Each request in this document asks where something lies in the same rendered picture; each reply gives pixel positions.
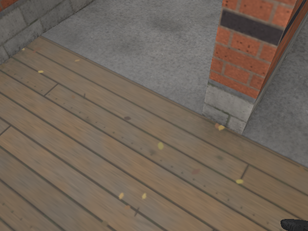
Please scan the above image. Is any robot right hand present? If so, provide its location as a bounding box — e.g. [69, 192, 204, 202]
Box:
[280, 218, 308, 231]

